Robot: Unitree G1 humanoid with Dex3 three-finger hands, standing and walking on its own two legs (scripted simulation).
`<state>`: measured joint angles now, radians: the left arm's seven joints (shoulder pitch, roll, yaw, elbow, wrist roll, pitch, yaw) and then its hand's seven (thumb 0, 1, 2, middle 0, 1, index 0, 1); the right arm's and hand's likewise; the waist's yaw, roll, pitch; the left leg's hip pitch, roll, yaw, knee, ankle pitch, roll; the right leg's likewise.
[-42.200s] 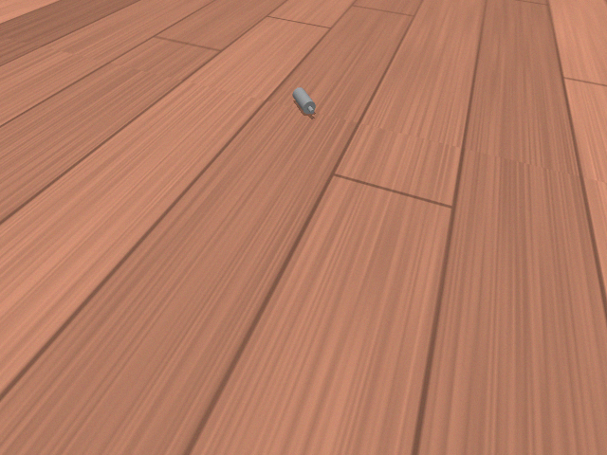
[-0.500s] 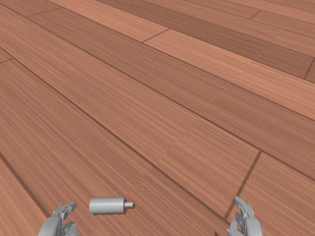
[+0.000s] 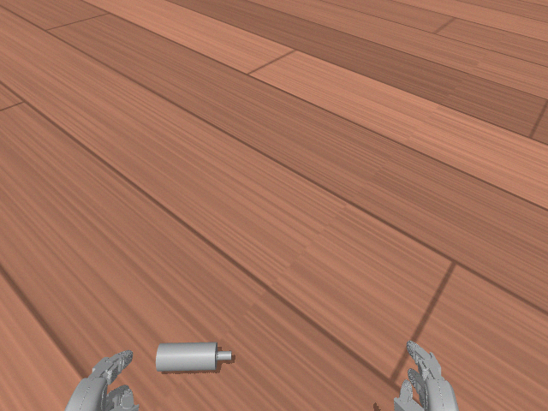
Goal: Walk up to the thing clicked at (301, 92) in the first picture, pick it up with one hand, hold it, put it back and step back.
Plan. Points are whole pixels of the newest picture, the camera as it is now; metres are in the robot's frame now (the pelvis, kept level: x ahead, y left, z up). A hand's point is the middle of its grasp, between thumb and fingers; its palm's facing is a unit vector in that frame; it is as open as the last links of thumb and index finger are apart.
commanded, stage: stand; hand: left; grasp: from above
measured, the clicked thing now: (195, 356) +0.44 +0.21 -0.67
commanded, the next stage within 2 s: none
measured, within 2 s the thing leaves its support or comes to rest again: neither
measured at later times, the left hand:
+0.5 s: hand out of the picture +0.07 +0.24 -0.11, palm faces +0.03 -0.94 -0.33, open 7.4 cm
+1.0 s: hand out of the picture +0.03 +0.25 -0.10, palm faces +0.04 -0.94 -0.34, open 7.4 cm
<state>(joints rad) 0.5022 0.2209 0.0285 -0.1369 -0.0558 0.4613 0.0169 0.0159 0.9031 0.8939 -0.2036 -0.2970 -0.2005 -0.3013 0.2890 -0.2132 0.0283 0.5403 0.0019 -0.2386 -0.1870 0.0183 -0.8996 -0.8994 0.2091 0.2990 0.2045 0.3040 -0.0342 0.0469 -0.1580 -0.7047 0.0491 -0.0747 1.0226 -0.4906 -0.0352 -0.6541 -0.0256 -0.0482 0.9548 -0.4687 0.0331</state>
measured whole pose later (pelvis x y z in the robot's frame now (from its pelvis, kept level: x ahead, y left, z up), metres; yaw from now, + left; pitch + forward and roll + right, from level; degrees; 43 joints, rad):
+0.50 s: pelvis +0.00 +0.01 +0.04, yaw +0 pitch -1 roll -1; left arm 0.25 0.29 0.05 0.86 0.04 0.03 0.03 0.01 0.90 0.89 -0.20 -0.30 -0.20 -0.30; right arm 0.21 -0.30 -0.05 0.94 -0.05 -0.01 -0.01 0.01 -0.90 -0.90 0.21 0.30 0.20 0.30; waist 0.02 0.00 0.05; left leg -0.34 0.01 -0.04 0.72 -0.36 -0.01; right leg -0.31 -0.06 -0.03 0.69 -0.36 0.05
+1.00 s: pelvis -0.01 +0.00 +0.06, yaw +1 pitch -4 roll +0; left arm 0.17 0.30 0.03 1.12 0.03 0.00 0.02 0.01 0.90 0.89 -0.21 -0.30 -0.20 -0.30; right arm 0.15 -0.30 -0.03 1.09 -0.03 0.01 -0.02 0.01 -0.90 -0.90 0.21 0.30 0.20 0.30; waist 0.02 0.02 0.07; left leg -0.15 0.02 -0.04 0.43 -0.21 -0.02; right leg -0.11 -0.06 -0.04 0.40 -0.21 0.04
